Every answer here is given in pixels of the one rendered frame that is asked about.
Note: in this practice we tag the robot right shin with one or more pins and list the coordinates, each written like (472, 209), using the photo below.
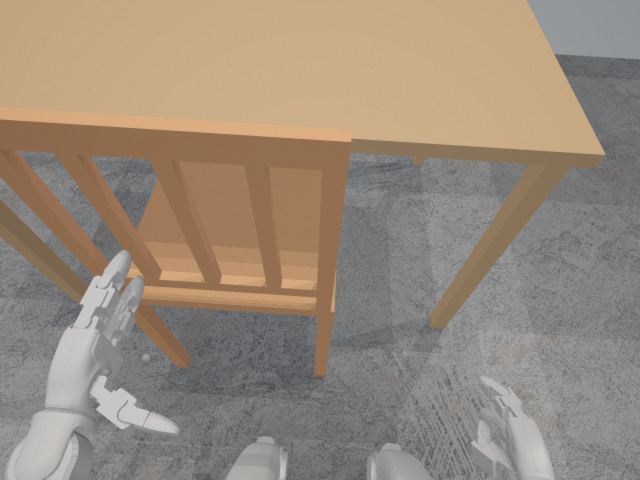
(391, 446)

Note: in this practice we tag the chair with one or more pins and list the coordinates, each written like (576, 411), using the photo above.
(243, 217)

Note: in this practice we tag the robot left thigh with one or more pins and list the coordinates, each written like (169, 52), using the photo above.
(260, 461)

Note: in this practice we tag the left robot hand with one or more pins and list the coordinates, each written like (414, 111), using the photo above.
(91, 344)

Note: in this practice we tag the left robot forearm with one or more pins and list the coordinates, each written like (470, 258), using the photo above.
(57, 447)

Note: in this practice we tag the right robot hand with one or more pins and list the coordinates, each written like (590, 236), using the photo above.
(520, 451)

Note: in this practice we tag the table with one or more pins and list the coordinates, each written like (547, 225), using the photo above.
(452, 79)

